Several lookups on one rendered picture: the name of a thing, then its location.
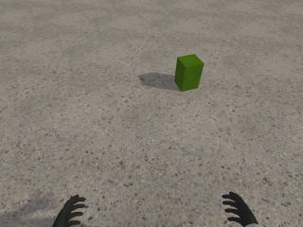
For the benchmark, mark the robot right hand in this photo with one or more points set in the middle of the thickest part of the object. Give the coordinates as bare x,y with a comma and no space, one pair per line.
246,216

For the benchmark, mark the carton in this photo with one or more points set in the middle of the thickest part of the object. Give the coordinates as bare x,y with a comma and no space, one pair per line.
188,72

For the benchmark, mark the robot left hand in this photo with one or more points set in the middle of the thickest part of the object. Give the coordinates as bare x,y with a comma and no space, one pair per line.
62,219

